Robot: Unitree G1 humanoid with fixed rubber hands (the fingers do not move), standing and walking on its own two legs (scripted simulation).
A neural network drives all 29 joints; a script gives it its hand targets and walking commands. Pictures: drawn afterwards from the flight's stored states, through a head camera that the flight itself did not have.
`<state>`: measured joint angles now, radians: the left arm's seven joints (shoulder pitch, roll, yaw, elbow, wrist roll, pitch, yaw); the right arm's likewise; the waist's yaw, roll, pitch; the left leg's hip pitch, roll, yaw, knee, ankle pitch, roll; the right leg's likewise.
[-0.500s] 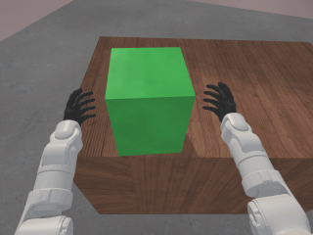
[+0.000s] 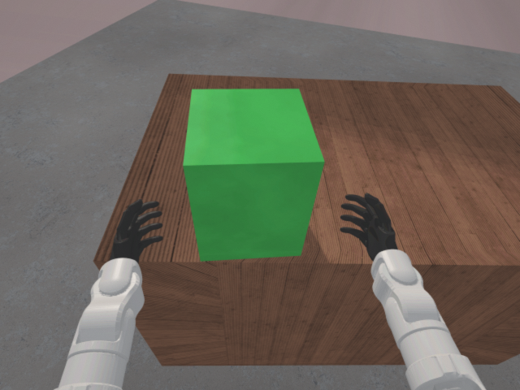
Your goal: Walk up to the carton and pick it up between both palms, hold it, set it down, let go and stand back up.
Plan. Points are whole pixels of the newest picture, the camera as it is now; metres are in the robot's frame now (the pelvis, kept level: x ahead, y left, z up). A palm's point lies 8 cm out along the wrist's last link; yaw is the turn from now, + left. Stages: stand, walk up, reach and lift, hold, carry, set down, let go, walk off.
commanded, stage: set down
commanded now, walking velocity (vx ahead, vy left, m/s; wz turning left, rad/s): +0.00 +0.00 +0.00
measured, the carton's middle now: (248, 176) +0.49 +0.03 +0.06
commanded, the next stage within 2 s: let go in 1.38 s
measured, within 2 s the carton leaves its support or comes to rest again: neither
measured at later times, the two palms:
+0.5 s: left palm (127, 296) +0.27 +0.21 +0.01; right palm (381, 291) +0.28 -0.19 +0.01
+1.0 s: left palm (109, 344) +0.21 +0.23 -0.04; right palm (387, 348) +0.22 -0.20 -0.05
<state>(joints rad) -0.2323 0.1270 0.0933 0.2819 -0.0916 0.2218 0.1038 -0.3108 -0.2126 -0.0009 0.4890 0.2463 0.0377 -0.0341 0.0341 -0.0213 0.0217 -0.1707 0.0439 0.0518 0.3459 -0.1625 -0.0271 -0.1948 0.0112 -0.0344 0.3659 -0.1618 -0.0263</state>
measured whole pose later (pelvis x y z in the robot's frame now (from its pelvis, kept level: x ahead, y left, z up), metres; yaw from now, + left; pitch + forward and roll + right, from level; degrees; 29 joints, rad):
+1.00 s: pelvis +0.04 +0.02 +0.00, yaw -1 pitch -4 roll +0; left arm 0.23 0.16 0.01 0.33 -0.04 0.09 0.04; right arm 0.22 -0.19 0.00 0.50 0.09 -0.15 0.03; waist 0.04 0.00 0.05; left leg -0.04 0.04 0.08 0.33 -0.23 -0.01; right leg -0.05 0.01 -0.01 0.30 -0.19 -0.01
